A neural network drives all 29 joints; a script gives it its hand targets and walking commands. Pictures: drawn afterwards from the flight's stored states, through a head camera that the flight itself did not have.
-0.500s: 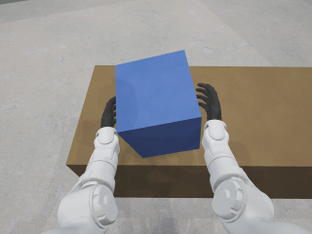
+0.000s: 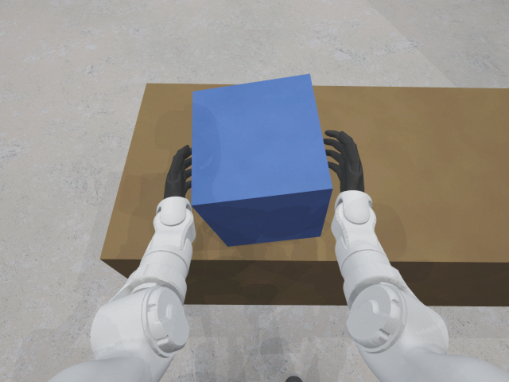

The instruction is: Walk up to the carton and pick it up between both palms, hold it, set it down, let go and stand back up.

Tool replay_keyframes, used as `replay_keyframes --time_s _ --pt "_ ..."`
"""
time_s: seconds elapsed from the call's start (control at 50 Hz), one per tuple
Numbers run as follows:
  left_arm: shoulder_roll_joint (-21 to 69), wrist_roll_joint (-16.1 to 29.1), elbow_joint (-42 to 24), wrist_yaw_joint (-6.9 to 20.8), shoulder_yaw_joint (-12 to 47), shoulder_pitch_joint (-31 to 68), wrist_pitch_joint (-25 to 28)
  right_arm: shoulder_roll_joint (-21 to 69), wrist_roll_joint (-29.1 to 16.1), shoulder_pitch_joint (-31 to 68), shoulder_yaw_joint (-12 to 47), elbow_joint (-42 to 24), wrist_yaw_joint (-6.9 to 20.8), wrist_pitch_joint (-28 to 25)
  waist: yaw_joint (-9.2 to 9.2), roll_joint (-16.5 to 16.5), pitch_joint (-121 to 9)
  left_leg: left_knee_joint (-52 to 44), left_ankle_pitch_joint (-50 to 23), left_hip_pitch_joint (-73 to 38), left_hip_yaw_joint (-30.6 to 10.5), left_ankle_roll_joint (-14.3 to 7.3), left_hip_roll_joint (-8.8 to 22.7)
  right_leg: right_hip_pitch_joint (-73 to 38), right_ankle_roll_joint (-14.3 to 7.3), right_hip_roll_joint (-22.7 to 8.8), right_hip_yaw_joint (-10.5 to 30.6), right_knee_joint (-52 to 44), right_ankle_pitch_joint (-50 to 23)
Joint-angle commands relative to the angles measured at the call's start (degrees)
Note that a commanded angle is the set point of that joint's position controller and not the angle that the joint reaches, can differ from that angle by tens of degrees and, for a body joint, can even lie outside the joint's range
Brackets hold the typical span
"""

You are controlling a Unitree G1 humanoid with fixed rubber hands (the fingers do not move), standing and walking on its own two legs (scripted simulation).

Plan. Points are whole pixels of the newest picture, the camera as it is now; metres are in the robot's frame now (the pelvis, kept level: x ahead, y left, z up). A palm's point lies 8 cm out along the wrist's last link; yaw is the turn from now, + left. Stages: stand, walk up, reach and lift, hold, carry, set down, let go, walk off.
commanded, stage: set down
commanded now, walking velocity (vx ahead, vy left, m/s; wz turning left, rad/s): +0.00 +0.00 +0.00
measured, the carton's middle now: (263, 171) +0.48 -0.01 -0.03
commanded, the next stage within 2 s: none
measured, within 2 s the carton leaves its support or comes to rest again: rests again in 1.16 s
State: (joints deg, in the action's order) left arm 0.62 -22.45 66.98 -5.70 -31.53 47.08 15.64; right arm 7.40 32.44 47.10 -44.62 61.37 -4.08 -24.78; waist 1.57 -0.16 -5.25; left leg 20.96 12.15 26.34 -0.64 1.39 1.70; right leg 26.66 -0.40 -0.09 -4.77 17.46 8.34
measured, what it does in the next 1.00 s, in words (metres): stands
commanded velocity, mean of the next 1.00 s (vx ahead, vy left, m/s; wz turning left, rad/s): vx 0.00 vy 0.00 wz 0.00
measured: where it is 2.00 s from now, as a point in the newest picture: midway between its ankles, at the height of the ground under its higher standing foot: outside the picture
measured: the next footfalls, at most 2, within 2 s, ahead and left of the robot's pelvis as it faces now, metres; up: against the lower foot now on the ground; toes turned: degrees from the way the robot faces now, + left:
none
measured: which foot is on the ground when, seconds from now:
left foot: down 0.00-1.00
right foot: down 0.00-1.00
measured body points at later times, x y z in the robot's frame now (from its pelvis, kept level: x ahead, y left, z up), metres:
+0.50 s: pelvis +0.00 +0.00 -0.01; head +0.14 +0.00 +0.42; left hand +0.44 +0.14 -0.03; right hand +0.43 -0.15 -0.01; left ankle -0.04 +0.13 -0.74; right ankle -0.02 -0.11 -0.74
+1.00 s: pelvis -0.01 +0.00 -0.01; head +0.15 +0.00 +0.41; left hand +0.45 +0.13 -0.04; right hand +0.43 -0.16 -0.01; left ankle -0.04 +0.13 -0.74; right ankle -0.02 -0.11 -0.74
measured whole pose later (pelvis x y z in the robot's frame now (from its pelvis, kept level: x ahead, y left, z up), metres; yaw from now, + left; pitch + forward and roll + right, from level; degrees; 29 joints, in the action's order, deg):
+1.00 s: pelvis -0.01 +0.00 -0.01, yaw +0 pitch +26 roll +0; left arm -1.6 -22.6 74.2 -6.1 -35.0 53.6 21.4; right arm 6.9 35.7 50.8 -48.1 60.7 -3.0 -23.9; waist 2.5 0.3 -7.2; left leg 22.0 10.7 37.4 0.2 1.2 1.6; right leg 38.4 -0.7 -0.4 -4.5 19.6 7.4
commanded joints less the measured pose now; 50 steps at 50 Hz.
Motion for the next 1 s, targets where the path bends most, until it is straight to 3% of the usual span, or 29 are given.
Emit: replay_keyframes --time_s 0.0,0.48,0.7,0.98 --pt "27.29 -3.12 -4.54 7.27 12.34 38.81 6.67 28.54 5.89 26.52 15.21 5.13 8.27 -2.12 0.35 2.47 -41.15 2.30 -33.58 -5.83 6.52 3.19 -0.31 -27.92 1.90 -0.09 -2.32 7.23 -36.00" --pt "25.72 -3.29 1.75 6.99 10.06 41.26 9.86 28.86 8.23 28.12 13.04 6.49 8.90 -2.24 1.10 2.57 -47.39 3.34 -33.33 -0.49 6.00 2.59 -0.01 -23.71 1.75 -0.84 -2.02 9.18 -39.44" --pt "24.40 -4.01 4.57 7.09 8.34 40.32 10.74 28.59 8.24 28.44 13.26 6.57 9.06 -2.37 0.39 1.77 -46.84 3.18 -31.19 3.80 6.19 1.87 -0.27 -24.81 1.89 -1.20 -1.40 10.43 -41.46" --pt "23.02 -4.79 4.38 7.36 6.41 40.07 9.83 27.98 8.99 27.53 11.51 5.39 9.34 -0.62 0.39 2.13 -45.32 2.96 -29.34 1.47 6.37 1.51 -0.37 -21.45 1.73 -1.02 -1.64 9.19 -35.89"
